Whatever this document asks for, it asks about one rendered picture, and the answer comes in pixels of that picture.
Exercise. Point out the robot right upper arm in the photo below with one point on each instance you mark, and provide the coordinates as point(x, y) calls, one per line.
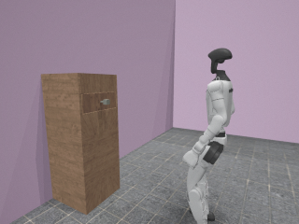
point(232, 107)

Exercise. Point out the robot left upper arm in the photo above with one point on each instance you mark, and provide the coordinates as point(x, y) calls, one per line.
point(215, 90)

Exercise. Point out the robot left thigh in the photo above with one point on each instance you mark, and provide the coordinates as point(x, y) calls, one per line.
point(209, 155)

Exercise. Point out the cabinet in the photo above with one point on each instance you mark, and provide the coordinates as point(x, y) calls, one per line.
point(83, 148)

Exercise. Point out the handle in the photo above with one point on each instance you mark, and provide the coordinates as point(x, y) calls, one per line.
point(105, 102)

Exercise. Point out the right robot foot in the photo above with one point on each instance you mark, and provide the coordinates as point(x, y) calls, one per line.
point(210, 215)

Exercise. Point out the left robot forearm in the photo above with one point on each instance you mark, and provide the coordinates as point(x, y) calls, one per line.
point(212, 130)

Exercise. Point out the robot left hand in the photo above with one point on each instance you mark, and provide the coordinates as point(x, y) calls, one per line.
point(191, 158)

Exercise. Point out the drawer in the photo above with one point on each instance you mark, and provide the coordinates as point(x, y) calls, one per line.
point(91, 102)

